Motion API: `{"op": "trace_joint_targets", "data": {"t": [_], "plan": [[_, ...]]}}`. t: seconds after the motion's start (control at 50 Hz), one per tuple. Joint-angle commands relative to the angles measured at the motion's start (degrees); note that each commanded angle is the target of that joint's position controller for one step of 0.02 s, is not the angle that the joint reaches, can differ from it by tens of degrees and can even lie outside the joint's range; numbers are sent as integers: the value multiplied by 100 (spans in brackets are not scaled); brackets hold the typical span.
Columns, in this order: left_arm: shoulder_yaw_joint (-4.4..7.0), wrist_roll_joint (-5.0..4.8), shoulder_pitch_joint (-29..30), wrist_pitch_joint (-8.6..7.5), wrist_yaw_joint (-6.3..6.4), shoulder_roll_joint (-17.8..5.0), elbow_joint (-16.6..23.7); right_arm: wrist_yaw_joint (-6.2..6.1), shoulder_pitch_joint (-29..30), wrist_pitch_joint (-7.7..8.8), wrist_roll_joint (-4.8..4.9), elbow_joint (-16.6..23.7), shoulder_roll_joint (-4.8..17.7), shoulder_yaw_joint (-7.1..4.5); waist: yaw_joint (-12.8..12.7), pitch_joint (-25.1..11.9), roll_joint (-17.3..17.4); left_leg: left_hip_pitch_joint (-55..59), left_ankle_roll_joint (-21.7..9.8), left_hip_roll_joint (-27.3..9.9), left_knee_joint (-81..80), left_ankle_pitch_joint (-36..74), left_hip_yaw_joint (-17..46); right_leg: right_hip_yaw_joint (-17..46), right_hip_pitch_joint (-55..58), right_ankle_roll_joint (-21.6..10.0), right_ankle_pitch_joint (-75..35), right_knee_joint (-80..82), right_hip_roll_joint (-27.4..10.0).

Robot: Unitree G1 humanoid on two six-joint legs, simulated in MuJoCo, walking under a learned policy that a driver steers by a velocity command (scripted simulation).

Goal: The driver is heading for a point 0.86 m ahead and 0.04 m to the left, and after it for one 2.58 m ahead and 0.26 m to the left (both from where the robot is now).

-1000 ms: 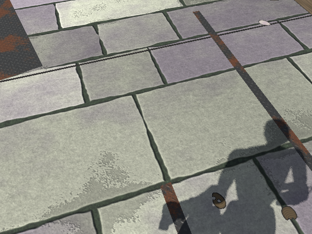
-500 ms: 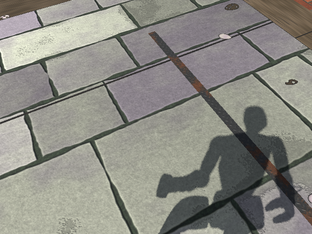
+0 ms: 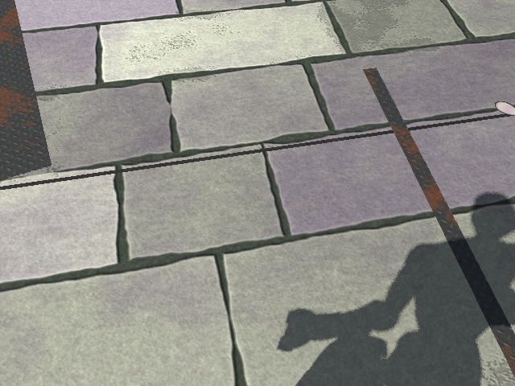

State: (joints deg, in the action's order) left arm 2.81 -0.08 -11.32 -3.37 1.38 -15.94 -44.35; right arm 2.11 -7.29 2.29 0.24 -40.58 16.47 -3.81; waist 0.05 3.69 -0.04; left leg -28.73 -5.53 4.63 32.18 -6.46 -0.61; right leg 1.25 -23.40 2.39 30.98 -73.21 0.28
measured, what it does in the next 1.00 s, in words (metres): steps on the spot, turning left: right foot, then left foot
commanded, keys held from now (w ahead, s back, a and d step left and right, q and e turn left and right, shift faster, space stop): q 0.28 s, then no key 0.72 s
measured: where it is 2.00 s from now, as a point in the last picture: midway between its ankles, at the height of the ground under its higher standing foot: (246, 372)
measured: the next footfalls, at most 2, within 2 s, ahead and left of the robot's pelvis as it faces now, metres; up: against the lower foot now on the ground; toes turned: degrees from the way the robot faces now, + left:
right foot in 0.40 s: +0.17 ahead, -0.15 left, +0.00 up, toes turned +17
left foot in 0.72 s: +0.06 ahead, +0.09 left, +0.00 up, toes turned +13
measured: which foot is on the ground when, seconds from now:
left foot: down 0.00-0.40, up 0.42-0.70, down 0.72-1.00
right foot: up 0.00-0.38, down 0.40-1.00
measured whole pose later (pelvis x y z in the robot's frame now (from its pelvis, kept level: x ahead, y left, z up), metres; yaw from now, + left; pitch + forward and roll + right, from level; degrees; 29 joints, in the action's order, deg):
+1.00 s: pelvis +0.08 -0.04 +0.01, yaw +16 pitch -1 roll +0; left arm 2.3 0.8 -12.3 -0.9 1.0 -13.3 -45.6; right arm -0.9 -12.8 -0.3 -0.8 -41.6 11.4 -1.8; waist -1.1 1.1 -0.3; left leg -11.9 0.0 0.8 32.1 -19.2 3.1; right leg 2.0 -15.1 2.0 14.9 -31.0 -1.0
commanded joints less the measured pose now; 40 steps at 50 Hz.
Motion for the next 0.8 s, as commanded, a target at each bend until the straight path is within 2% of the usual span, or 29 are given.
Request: {"op": "trace_joint_targets", "data": {"t": [0.02, 0.06, 0.1, 0.12, 0.18, 0.24, 0.28, 0.32, 0.36, 0.38, 0.4, 0.42, 0.44, 0.46, 0.48, 0.5, 0.52, 0.56, 0.6, 0.62, 0.64, 0.68, 0.7, 0.72, 0.74, 0.76, 0.78, 0.8], "plan": [[208, 48, -189, 88, 108, -759, 483, -113, -161, -58, 52, 500, 645, -179, -90, -1162, 44, 1713, -1166, -1603, -1302, 1715, 2192, 457, -1181, 14, -570, 65, -348], [185, 89, -361, 187, 143, -572, 503, -142, -107, -75, -57, 564, 740, -218, -222, -1092, 323, 1153, -1092, -1361, -1385, 1993, 1922, 331, -805, 64, -744, 576, -260], [152, 115, -337, 204, 198, -465, 517, -209, -202, -85, -56, 575, 862, -263, -194, -1242, 382, 1176, -1052, -1286, -1282, 2328, 1830, 321, -820, 164, -912, 1077, -170], [149, 116, -273, 218, 219, -464, 535, -252, -237, -115, -32, 587, 908, -279, -159, -1334, 403, 1249, -1019, -1284, -1245, 2146, 1887, 362, -869, 215, -1023, 1260, -150], [154, 76, 13, 276, 235, -480, 622, -364, -178, -251, 35, 688, 929, -284, -60, -1345, 559, 1244, -798, -1150, -1289, 537, 2134, 479, -942, 279, -1411, 1796, -101], [154, 49, 294, 243, 193, -470, 725, -419, -139, -346, 24, 771, 923, -284, 55, -1126, 777, 1143, -672, -1049, -1348, -613, 2433, 530, -840, 260, -1530, 2430, -16], [162, 26, 358, 169, 151, -490, 757, -421, -185, -385, 1, 800, 921, -292, 120, -1102, 888, 1232, -664, -1071, -1255, -547, 2633, 542, -641, 218, -1418, 2833, 52], [172, 1, 255, 99, 93, -523, 730, -404, -211, -411, -13, 822, 853, -264, 146, -1196, 959, 1466, -645, -1158, -1021, -3, 2741, 471, -359, 141, -1289, 3260, 63], [181, -5, 48, 39, 18, -483, 685, -394, -162, -443, 21, 836, 762, -207, 2, -1221, 948, 1496, -537, -1094, -720, 579, 2766, 313, 255, -1, -1647, 4191, 81], [199, 16, -83, 16, -18, -500, 651, -398, -199, -461, 53, 825, 675, -169, -105, -1170, 870, 1327, -370, -924, -540, 527, 2675, 280, 781, -115, -2233, 4917, -8], [261, 125, -116, 16, -15, -788, 704, -397, -415, -456, 12, 822, 466, -102, -8, -1184, 350, 889, -66, -602, -19, -359, 2356, 908, 1340, -385, -2675, 5203, -771], [356, 246, 174, 82, 15, -1278, 792, -368, -741, -402, -10, 872, 320, -71, 413, -943, -1232, -5, 316, 337, 920, -2188, 1288, 2048, 1611, -1133, -4141, 5314, -1789], [332, 326, -34, 91, 3, -1011, 755, -358, -401, -308, -67, 954, 759, -192, 56, -977, -1615, -345, 609, 280, 2089, -3028, 1006, 2846, 1342, -1901, -4422, 5490, -2378], [303, 250, 8, 82, 7, -895, 807, -355, -324, -290, -23, 876, 1046, -303, -18, -929, -1092, -434, 727, 173, 2921, -2836, 1114, 2595, 1337, -1934, -4330, 5402, -2218], [277, 153, 179, 93, 16, -783, 816, -367, -401, -341, 6, 729, 955, -315, 61, -856, -734, -478, 829, 141, 3278, -2542, 1101, 2078, 1349, -1667, -4269, 5266, -1850], [234, 64, 284, 102, 16, -666, 838, -390, -475, -414, -9, 633, 801, -284, 83, -804, -639, -503, 927, 109, 3473, -2331, 1079, 1735, 1384, -1474, -4270, 5191, -1610], [187, 31, 340, 118, 17, -575, 821, -390, -524, -464, -8, 586, 601, -229, 107, -787, -624, -408, 996, 81, 3524, -2151, 1053, 1502, 1347, -1414, -4430, 5159, -1481], [131, 65, 402, 176, 0, -442, 786, -369, -453, -488, 22, 595, 274, -112, 135, -780, -802, -14, 1079, -51, 2737, -1911, 677, 975, 1276, -1298, -4373, 5173, -1107], [138, 65, 327, 235, -3, -457, 740, -341, -193, -469, 13, 664, 60, -8, -26, -865, -1094, 503, 1113, -283, 1570, -1927, 333, 807, 1382, -1284, -4291, 5114, -976], [163, 62, 175, 261, -3, -541, 692, -324, -72, -460, 27, 695, 48, 5, -141, -880, -1218, 703, 1107, -316, 1122, -1992, 247, 893, 1457, -1348, -4224, 5095, -1034], [184, 52, 57, 281, -7, -628, 655, -314, -63, -454, 58, 685, 139, -24, -203, -892, -1271, 862, 1090, -314, 735, -1885, 188, 1016, 1528, -1406, -4153, 5061, -1109], [168, -21, 93, 299, -17, -647, 627, -301, -317, -433, 63, 535, 205, -60, -55, -830, -1168, 1421, 936, -286, -593, -909, 63, 1073, 1425, -1336, -3928, 4934, -1098], [142, -56, -44, 273, -26, -587, 564, -295, -375, -420, 17, 477, 236, -60, -30, -762, -1048, 1800, 804, -304, -1208, -298, 135, 1070, 1252, -1166, -3751, 4922, -1026], [106, -19, -192, 207, -47, -523, 518, -319, -417, -412, -60, 515, 405, -74, -59, -868, -809, 2330, 640, -588, -1218, 198, 500, 1053, 935, -870, -3306, 4894, -965], [55, 129, -245, 113, -108, -391, 567, -365, -512, -416, -128, 547, 752, -133, -219, -1063, -43, 2759, 404, -1144, -792, 1408, 977, 668, 571, -568, -2734, 4517, -636], [0, 156, -325, 54, -136, -156, 544, -328, -380, -408, -135, 390, 624, -117, -396, -1069, 841, 2135, 93, -1187, -698, 615, 996, 198, 838, -280, -1913, 4660, -262], [26, 188, 33, 53, -129, -362, 517, -272, -242, -371, -128, 482, 284, -49, -151, -810, 621, 1748, 94, -1017, -842, -148, 977, 144, 1009, -101, -1926, 4559, -216], [53, 160, 216, 70, -122, -388, 515, -264, -259, -335, -169, 423, 182, -15, -99, -660, 516, 1584, 199, -934, -892, -498, 931, 120, 1013, -78, -2015, 4536, -202]]}}
Over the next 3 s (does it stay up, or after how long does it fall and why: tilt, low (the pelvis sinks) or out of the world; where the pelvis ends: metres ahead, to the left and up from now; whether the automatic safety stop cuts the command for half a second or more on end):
stays up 0.86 0.10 0.01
